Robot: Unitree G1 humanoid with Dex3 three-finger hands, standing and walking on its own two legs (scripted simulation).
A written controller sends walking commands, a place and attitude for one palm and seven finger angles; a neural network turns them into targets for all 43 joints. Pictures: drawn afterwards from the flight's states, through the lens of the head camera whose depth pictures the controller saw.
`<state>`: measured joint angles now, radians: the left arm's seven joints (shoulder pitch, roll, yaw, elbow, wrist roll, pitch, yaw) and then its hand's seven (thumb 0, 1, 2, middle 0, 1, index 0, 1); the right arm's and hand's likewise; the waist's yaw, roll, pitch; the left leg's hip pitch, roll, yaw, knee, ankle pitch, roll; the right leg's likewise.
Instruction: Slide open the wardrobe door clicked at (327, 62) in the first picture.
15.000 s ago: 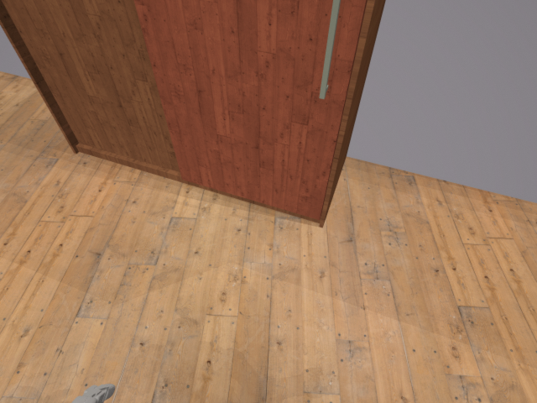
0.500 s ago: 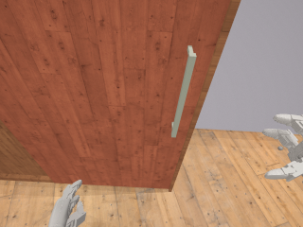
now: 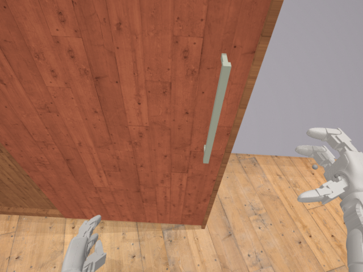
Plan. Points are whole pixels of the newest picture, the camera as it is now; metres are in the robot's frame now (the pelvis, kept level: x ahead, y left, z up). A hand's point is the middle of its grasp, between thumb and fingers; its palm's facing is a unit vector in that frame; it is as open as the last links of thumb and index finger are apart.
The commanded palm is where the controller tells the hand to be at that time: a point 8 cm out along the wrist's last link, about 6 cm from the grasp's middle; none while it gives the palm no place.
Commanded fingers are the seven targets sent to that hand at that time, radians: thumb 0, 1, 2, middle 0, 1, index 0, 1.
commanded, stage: move the hooked fingers beside the handle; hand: right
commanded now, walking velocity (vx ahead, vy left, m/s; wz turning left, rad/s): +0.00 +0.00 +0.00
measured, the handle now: (213, 117) +0.46 -0.06 +0.10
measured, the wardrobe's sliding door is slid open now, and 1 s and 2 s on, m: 0.00 0.00 0.00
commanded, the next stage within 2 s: none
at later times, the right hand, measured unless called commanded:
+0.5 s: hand (283, 151) +0.34 -0.19 +0.13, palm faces +0.03 +1.00 +0.00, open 14.0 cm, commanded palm +0.31 -0.24 +0.13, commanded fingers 0.00 0.50 -0.30 0.30 1.20 0.30 1.20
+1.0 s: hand (261, 137) +0.38 -0.16 +0.12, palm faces +0.02 +1.00 +0.01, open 14.0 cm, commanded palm +0.36 -0.21 +0.13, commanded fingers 0.00 0.50 -0.30 0.30 1.20 0.30 1.20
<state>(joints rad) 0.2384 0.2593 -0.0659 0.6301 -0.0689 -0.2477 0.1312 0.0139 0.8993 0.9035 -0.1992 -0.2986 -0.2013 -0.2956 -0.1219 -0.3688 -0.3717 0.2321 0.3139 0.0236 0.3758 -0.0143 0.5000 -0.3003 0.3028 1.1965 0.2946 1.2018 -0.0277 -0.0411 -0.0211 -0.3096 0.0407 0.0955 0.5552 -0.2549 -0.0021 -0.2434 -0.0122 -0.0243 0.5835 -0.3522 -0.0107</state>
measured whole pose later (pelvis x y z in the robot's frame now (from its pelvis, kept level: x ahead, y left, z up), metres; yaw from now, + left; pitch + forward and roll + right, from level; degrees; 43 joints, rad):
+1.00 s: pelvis +0.00 +0.01 +0.00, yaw +1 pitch +3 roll +0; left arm 0.26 0.25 -0.04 0.65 -0.06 -0.13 0.09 0.01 0.90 0.90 -0.20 -0.30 -0.20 -0.30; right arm -0.37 -0.27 -0.23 0.45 0.22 -0.02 0.16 -0.01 0.50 -0.30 0.30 1.20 0.29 1.20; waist 0.01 -0.03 -0.03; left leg -0.36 0.03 0.08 0.56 -0.25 0.01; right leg -0.27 -0.03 -0.04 0.56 -0.34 0.01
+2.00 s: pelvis +0.00 +0.00 +0.00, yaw +2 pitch +3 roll +0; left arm 0.26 0.23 -0.04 0.64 -0.05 -0.08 0.06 0.01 0.90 0.90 -0.20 -0.30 -0.20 -0.30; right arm -0.48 -0.18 -0.14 0.54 0.16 -0.08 0.03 -0.01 0.50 -0.30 0.30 1.20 0.30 1.20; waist 0.02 -0.02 -0.04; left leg -0.38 0.03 0.06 0.57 -0.25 0.00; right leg -0.29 -0.02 -0.06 0.57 -0.34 -0.01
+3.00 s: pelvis +0.00 +0.01 +0.00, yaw +2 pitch +4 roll +0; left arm 0.28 0.24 -0.03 0.66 -0.03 -0.06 0.05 0.01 0.90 0.90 -0.20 -0.30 -0.20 -0.30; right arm -0.57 -0.14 -0.12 0.63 0.13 -0.10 -0.05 -0.01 0.50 -0.30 0.30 1.20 0.30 1.20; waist 0.03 -0.02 -0.03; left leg -0.41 0.02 0.06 0.57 -0.24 0.02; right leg -0.31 -0.03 -0.06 0.57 -0.33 0.01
